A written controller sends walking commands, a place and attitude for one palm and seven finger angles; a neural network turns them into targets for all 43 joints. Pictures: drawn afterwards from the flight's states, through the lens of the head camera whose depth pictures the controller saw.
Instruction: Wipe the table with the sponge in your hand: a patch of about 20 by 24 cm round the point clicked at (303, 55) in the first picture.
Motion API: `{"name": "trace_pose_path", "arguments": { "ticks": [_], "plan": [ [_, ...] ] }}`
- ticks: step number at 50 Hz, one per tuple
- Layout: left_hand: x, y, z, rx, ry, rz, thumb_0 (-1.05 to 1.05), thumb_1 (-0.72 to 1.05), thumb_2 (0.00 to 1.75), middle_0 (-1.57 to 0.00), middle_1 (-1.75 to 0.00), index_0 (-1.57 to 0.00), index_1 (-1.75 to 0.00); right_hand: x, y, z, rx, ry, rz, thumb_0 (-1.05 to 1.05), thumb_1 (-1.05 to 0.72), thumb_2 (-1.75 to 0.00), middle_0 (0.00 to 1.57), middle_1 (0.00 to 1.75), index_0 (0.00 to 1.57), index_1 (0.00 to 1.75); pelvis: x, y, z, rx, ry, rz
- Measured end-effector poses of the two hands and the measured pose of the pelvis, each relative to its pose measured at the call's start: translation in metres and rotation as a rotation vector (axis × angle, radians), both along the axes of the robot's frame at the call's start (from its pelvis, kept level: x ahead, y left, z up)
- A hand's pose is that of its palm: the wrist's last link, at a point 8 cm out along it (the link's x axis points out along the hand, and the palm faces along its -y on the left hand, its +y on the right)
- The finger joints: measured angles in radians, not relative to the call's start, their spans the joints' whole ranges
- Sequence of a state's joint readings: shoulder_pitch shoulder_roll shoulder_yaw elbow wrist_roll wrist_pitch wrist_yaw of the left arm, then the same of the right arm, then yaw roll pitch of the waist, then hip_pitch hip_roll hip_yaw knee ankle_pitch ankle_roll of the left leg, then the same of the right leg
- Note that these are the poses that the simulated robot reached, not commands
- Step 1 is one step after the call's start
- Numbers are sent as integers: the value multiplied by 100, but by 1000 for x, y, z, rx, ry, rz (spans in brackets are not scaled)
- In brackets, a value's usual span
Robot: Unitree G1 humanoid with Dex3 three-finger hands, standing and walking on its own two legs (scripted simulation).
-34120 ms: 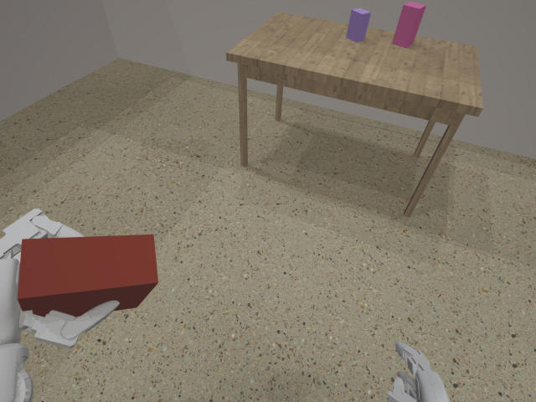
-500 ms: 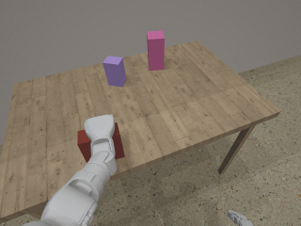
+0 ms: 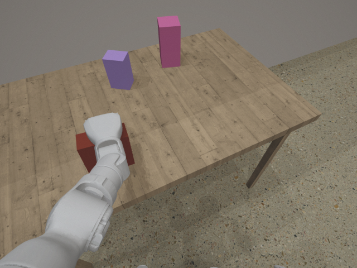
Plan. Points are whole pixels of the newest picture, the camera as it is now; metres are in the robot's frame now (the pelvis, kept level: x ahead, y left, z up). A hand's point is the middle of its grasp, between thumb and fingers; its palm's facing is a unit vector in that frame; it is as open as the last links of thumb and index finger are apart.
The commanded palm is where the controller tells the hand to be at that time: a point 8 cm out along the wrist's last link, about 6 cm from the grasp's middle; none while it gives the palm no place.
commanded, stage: wipe forward along the third lane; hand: left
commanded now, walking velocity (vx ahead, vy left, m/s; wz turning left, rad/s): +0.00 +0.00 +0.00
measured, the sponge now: (109, 154) +0.42 +0.19 -0.04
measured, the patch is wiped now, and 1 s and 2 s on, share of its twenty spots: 0.80 1.00 1.00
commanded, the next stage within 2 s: wipe back along the third lane in 0.76 s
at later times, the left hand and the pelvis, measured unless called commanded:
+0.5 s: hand (103, 124) +0.48 +0.21 +0.01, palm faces -0.10 +0.02 -0.99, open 9.7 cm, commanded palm +0.47 +0.20 +0.04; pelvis +0.01 +0.01 -0.01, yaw -1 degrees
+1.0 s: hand (99, 116) +0.51 +0.23 +0.00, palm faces -0.09 +0.01 -1.00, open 9.7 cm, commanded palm +0.49 +0.20 +0.04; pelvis +0.02 +0.03 -0.02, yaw -2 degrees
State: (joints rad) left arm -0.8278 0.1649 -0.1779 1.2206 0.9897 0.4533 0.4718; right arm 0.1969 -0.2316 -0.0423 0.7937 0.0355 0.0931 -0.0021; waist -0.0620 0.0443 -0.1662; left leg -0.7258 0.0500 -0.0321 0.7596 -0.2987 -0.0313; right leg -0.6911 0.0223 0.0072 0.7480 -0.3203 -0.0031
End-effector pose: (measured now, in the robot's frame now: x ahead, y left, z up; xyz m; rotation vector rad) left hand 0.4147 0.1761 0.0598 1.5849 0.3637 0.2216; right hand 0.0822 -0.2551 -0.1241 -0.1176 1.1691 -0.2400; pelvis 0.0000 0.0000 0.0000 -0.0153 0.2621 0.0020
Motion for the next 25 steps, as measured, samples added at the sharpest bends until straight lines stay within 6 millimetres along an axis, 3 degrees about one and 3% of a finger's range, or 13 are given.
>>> {"name": "trace_pose_path", "arguments": {
  "ticks": [14,25],
  "plan": [
    [27,9,2,9,-5,21,1,-53,111,-80,-136,-80,-139,-7,11,-5,-3,19,-3,0,-91,-90,20,30,20,30,0,10,-6,-8,49,-4],
    [56,23,3,4,6,43,1,-53,111,-80,-136,-80,-139,-26,10,-4,-26,75,-31,0,-91,-90,20,30,20,30,7,15,-10,-18,89,-10]
  ]
}}
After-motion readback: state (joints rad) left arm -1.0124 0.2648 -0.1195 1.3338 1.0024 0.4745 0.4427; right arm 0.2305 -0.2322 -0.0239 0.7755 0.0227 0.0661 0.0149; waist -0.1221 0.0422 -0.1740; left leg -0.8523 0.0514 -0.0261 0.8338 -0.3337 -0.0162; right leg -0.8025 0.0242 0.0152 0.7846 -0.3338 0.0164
